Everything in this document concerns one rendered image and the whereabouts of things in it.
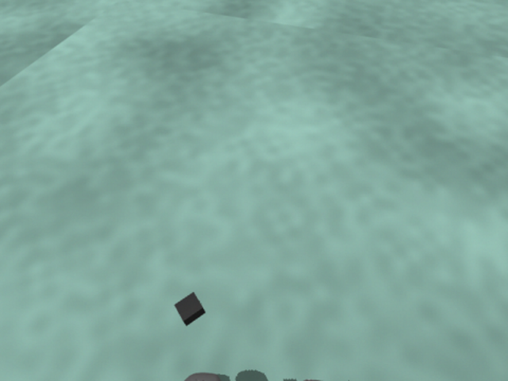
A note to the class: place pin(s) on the small box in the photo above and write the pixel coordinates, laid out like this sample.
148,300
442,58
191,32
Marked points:
189,308

